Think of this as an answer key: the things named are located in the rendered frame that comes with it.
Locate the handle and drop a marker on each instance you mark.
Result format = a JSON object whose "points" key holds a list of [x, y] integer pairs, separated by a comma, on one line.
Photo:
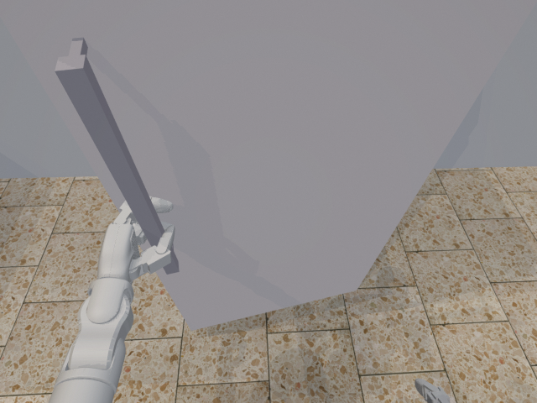
{"points": [[78, 79]]}

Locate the fridge door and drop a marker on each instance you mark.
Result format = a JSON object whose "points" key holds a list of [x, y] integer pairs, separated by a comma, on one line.
{"points": [[291, 136]]}

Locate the robot left hand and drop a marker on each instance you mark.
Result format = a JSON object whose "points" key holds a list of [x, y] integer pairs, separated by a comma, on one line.
{"points": [[120, 245]]}

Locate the robot right hand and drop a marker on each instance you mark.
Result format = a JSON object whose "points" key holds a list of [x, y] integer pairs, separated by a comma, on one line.
{"points": [[431, 393]]}

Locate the left robot forearm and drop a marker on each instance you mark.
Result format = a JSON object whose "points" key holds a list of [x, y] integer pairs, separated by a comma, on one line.
{"points": [[94, 362]]}

